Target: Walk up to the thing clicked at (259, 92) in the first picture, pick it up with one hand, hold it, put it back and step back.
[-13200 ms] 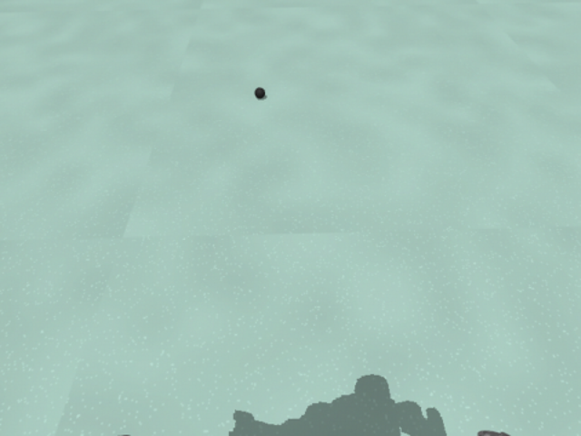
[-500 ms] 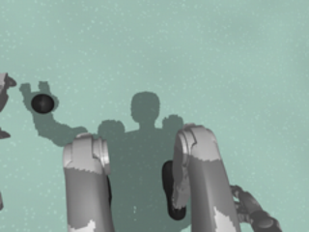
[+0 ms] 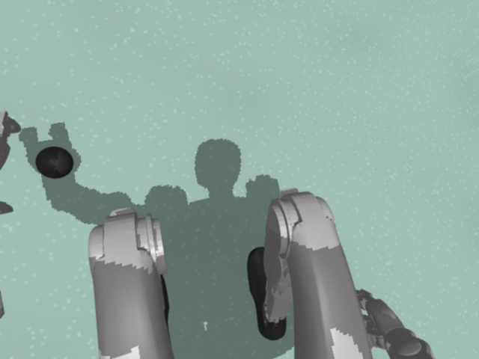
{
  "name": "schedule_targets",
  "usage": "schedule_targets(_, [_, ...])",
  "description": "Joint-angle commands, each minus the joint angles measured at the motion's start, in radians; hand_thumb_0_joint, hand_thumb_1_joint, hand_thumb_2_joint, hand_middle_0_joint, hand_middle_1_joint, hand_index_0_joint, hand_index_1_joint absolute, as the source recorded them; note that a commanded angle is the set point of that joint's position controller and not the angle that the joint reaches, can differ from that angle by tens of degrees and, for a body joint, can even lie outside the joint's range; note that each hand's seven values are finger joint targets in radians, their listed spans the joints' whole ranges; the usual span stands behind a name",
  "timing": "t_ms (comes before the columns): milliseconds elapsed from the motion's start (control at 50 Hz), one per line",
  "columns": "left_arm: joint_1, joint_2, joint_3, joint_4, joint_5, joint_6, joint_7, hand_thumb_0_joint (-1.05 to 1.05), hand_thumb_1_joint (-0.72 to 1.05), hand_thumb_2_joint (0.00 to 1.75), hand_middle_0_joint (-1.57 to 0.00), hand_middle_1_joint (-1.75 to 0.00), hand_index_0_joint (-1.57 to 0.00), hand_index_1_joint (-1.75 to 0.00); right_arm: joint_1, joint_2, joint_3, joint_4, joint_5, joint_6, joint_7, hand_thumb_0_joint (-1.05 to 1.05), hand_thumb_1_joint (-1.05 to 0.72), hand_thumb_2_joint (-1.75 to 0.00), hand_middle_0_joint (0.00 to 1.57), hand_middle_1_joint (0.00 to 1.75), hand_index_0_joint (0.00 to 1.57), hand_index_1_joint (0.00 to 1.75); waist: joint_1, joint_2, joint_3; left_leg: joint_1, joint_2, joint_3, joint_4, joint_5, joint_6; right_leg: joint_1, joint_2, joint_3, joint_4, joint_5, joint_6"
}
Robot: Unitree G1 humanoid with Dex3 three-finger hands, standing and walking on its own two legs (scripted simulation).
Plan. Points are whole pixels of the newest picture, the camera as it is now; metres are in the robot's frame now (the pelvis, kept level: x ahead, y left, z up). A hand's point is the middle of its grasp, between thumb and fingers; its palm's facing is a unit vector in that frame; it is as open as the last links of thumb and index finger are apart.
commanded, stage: approach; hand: left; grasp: from above
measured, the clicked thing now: (55, 162) +0.43 +0.32 -0.28
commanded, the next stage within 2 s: rest palm in 0.80 s
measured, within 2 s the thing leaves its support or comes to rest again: neither
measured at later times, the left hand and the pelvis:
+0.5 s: hand (28, 149) +0.43 +0.33 -0.18, palm faces -0.45 -0.07 -0.89, open 13.9 cm; pelvis +0.00 +0.00 +0.00, yaw -1 degrees
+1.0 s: hand (16, 139) +0.44 +0.34 -0.16, palm faces -0.35 -0.06 -0.93, open 14.0 cm; pelvis -0.01 +0.01 +0.00, yaw -1 degrees
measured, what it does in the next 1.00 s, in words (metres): stands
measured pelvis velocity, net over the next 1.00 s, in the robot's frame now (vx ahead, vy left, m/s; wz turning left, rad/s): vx -0.01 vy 0.01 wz -0.01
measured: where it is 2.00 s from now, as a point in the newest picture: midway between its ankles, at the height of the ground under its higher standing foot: (213, 320)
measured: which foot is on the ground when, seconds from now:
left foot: down 0.00-1.00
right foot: down 0.00-1.00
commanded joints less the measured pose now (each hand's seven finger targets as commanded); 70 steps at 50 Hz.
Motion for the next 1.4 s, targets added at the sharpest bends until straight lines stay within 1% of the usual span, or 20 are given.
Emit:
schedule_targets(0, [-0.313, 0.202, -0.039, -0.14, -0.012, -0.018, 0.049, 0.0, -0.53, 0.99, -0.05, -1.02, -0.06, -1.01, 0.206, -0.255, -0.078, 0.0, 0.0, -0.013, -0.013, 0.0, -0.89, -0.89, 0.2, 0.3, 0.2, 0.3, -0.055, 0.302, -0.644, 0.56, -0.017, 0.081, -0.248, 0.199, 0.04, 0.232, 0.033, -0.095, -0.234, 0.213, -0.058])
schedule_targets(100, [-0.375, 0.158, -0.078, -0.136, -0.001, 0.02, 0.107, 0.0, -0.51, 0.97, -0.05, -1.04, -0.07, -1.02, 0.225, -0.26, -0.077, 0.0, 0.005, -0.035, -0.014, 0.0, -0.89, -0.89, 0.2, 0.3, 0.2, 0.3, -0.076, 0.336, -0.669, 0.581, -0.012, 0.087, -0.252, 0.196, 0.034, 0.226, 0.036, -0.1, -0.235, 0.221, -0.059])
schedule_targets(200, [-0.397, 0.258, 0.013, -0.044, 0.034, 0.12, 0.178, 0.0, -0.5, 0.96, -0.05, -1.06, -0.08, -1.03, 0.214, -0.265, -0.053, -0.016, 0.011, -0.043, -0.013, 0.0, -0.89, -0.89, 0.2, 0.3, 0.2, 0.3, -0.055, 0.384, -0.683, 0.57, -0.013, 0.097, -0.273, 0.194, 0.029, 0.218, 0.035, -0.103, -0.21, 0.226, -0.066])
schedule_targets(260, [-0.398, 0.247, 0.003, 0.011, 0.026, 0.183, 0.183, 0.0, -0.51, 0.96, -0.05, -1.07, -0.08, -1.04, 0.202, -0.264, -0.036, -0.032, 0.022, -0.05, -0.009, 0.0, -0.9, -0.89, 0.2, 0.3, 0.2, 0.3, -0.058, 0.385, -0.648, 0.54, -0.015, 0.102, -0.284, 0.186, 0.033, 0.214, 0.031, -0.098, -0.211, 0.227, -0.069])
schedule_targets(340, [-0.318, 0.299, 0.019, 0.039, -0.005, 0.242, 0.143, 0.0, -0.5, 0.95, -0.05, -1.08, -0.09, -1.04, 0.201, -0.273, -0.021, -0.044, 0.036, -0.058, -0.004, 0.0, -0.9, -0.89, 0.2, 0.3, 0.2, 0.3, -0.033, 0.348, -0.68, 0.517, -0.019, 0.114, -0.265, 0.215, 0.044, 0.288, 0.036, -0.084, -0.22, 0.266, -0.071])
schedule_targets(440, [-0.188, 0.293, 0.037, -0.062, -0.1, 0.247, 0.03, 0.0, -0.48, 0.93, -0.05, -1.1, -0.1, -1.05, 0.21, -0.247, -0.036, -0.062, 0.045, -0.058, 0.007, 0.0, -0.9, -0.89, 0.2, 0.3, 0.2, 0.3, 0.002, 0.281, -0.708, 0.47, -0.023, 0.129, -0.259, 0.23, 0.057, 0.413, 0.031, -0.058, -0.246, 0.289, -0.06])
schedule_targets(520, [-0.208, 0.217, -0.028, -0.154, -0.135, 0.179, -0.077, 0.0, -0.48, 0.92, -0.05, -1.12, -0.11, -1.06, 0.241, -0.25, -0.051, -0.043, 0.044, -0.045, 0.006, 0.0, -0.9, -0.89, 0.2, 0.3, 0.2, 0.3, -0.04, 0.215, -0.688, 0.405, -0.023, 0.119, -0.241, 0.209, 0.061, 0.451, 0.035, -0.053, -0.266, 0.285, -0.051])
schedule_targets(580, [-0.266, 0.172, -0.065, -0.219, -0.145, 0.091, -0.104, 0.0, -0.49, 0.93, -0.06, -1.11, -0.1, -1.06, 0.27, -0.26, -0.064, -0.033, 0.038, -0.041, 0.0, 0.0, -0.9, -0.89, 0.2, 0.3, 0.2, 0.3, -0.075, 0.196, -0.653, 0.417, -0.021, 0.102, -0.226, 0.191, 0.053, 0.417, 0.036, -0.065, -0.278, 0.258, -0.054])
schedule_targets(660, [-0.256, 0.18, -0.042, -0.328, -0.146, -0.019, -0.059, 0.0, -0.5, 0.95, -0.06, -1.06, -0.09, -1.03, 0.268, -0.267, -0.083, -0.04, 0.035, -0.035, -0.003, 0.0, -0.9, -0.89, 0.2, 0.3, 0.2, 0.3, -0.045, 0.261, -0.695, 0.528, -0.012, 0.08, -0.228, 0.202, 0.03, 0.367, 0.038, -0.071, -0.271, 0.228, -0.07])
schedule_targets(720, [-0.304, 0.193, -0.038, -0.351, -0.077, -0.038, 0.016, 0.0, -0.52, 0.96, -0.05, -1.04, -0.08, -1.01, 0.242, -0.262, -0.085, -0.032, 0.032, -0.023, -0.009, 0.0, -0.9, -0.89, 0.2, 0.3, 0.2, 0.3, -0.043, 0.36, -0.711, 0.607, -0.007, 0.077, -0.256, 0.202, 0.016, 0.279, 0.037, -0.083, -0.234, 0.219, -0.075])
schedule_targets(800, [-0.392, 0.236, 0.001, -0.278, -0.002, 0.02, 0.121, 0.0, -0.54, 1.0, -0.06, -1.02, -0.07, -1.01, 0.215, -0.274, -0.089, -0.025, 0.034, -0.019, -0.016, 0.0, -0.9, -0.89, 0.2, 0.3, 0.2, 0.3, -0.056, 0.431, -0.697, 0.652, -0.006, 0.078, -0.291, 0.212, 0.01, 0.199, 0.03, -0.105, -0.21, 0.224, -0.072])
schedule_targets(880, [-0.451, 0.176, -0.063, -0.007, 0.042, 0.126, 0.152, 0.0, -0.54, 1.02, -0.07, -1.03, -0.07, -1.03, 0.202, -0.265, -0.056, -0.015, 0.036, -0.026, -0.017, 0.0, -0.9, -0.89, 0.2, 0.3, 0.2, 0.3, -0.096, 0.385, -0.567, 0.563, -0.01, 0.079, -0.308, 0.133, 0.021, 0.12, 0.027, -0.11, -0.223, 0.181, -0.074])
schedule_targets(1000, [-0.391, 0.122, -0.143, 0.174, -0.007, 0.231, 0.073, 0.0, -0.5, 0.97, -0.05, -1.05, -0.07, -1.03, 0.204, -0.279, -0.024, -0.041, 0.037, -0.06, -0.007, 0.0, -0.89, -0.9, 0.2, 0.3, 0.2, 0.3, -0.108, 0.298, -0.518, 0.481, -0.024, 0.072, -0.311, 0.105, 0.043, 0.162, 0.026, -0.105, -0.24, 0.168, -0.066])
schedule_targets(1120, [-0.402, 0.245, -0.086, 0.062, -0.067, 0.171, -0.004, 0.0, -0.5, 0.96, -0.05, -1.06, -0.08, -1.04, 0.212, -0.289, 0.003, -0.092, 0.032, -0.075, 0.002, 0.0, -0.9, -0.9, 0.2, 0.3, 0.2, 0.3, -0.108, 0.274, -0.615, 0.49, -0.025, 0.072, -0.253, 0.201, 0.044, 0.305, 0.029, -0.097, -0.223, 0.252, -0.06])
schedule_targets(1160, [-0.4, 0.348, -0.01, 0.014, -0.05, 0.125, 0.011, 0.0, -0.52, 0.96, -0.05, -1.06, -0.07, -1.04, 0.245, -0.304, 0.015, -0.078, 0.018, -0.072, 0.004, 0.0, -0.9, -0.9, 0.2, 0.3, 0.2, 0.3, -0.111, 0.307, -0.619, 0.507, -0.022, 0.086, -0.223, 0.243, 0.04, 0.345, 0.032, -0.098, -0.216, 0.281, -0.061])
schedule_targets(1220, [-0.393, 0.337, 0.009, -0.021, -0.042, 0.047, 0.058, 0.0, -0.53, 0.96, -0.05, -1.05, -0.06, -1.03, 0.238, -0.305, 0.027, -0.065, -0.002, -0.068, 0.005, 0.0, -0.9, -0.9, 0.2, 0.3, 0.2, 0.3, -0.113, 0.34, -0.629, 0.528, -0.017, 0.091, -0.192, 0.253, 0.029, 0.354, 0.039, -0.106, -0.213, 0.287, -0.065])
schedule_targets(1280, [-0.348, 0.395, 0.045, -0.015, -0.015, 0.006, 0.129, 0.0, -0.53, 0.95, -0.04, -1.02, -0.06, -1.0, 0.229, -0.311, 0.039, -0.055, -0.026, -0.068, 0.011, 0.0, -0.9, -0.9, 0.2, 0.3, 0.2, 0.3, -0.114, 0.368, -0.643, 0.527, -0.012, 0.094, -0.181, 0.237, 0.027, 0.37, 0.048, -0.106, -0.199, 0.284, -0.061])
schedule_targets(1320, [-0.32, 0.412, 0.062, -0.022, -0.003, 0.004, 0.175, 0.0, -0.54, 0.97, -0.04, -0.99, -0.05, -0.99, 0.214, -0.307, 0.042, -0.049, -0.037, -0.069, 0.014, 0.0, -0.89, -0.9, 0.2, 0.3, 0.2, 0.3, -0.09, 0.408, -0.671, 0.541, -0.005, 0.093, -0.181, 0.246, 0.025, 0.372, 0.053, -0.098, -0.193, 0.289, -0.064])
schedule_targets(1340, [-0.337, 0.4, 0.046, 0.008, 0.008, 0.005, 0.193, 0.0, -0.52, 0.96, -0.04, -0.98, -0.05, -0.97, 0.217, -0.308, 0.043, -0.047, -0.049, -0.076, 0.02, 0.0, -0.89, -0.9, 0.2, 0.3, 0.2, 0.3, -0.119, 0.398, -0.659, 0.551, 0.0, 0.086, -0.17, 0.239, 0.023, 0.341, 0.055, -0.111, -0.177, 0.28, -0.066])
schedule_targets(1380, [-0.313, 0.373, 0.035, 0.061, 0.027, 0.022, 0.229, 0.0, -0.53, 0.96, -0.04, -0.98, -0.05, -0.97, 0.215, -0.314, 0.05, -0.03, -0.068, -0.083, 0.027, 0.0, -0.89, -0.9, 0.2, 0.3, 0.2, 0.3, -0.127, 0.4, -0.608, 0.526, 0.0, 0.08, -0.172, 0.227, 0.022, 0.31, 0.059, -0.126, -0.178, 0.27, -0.064])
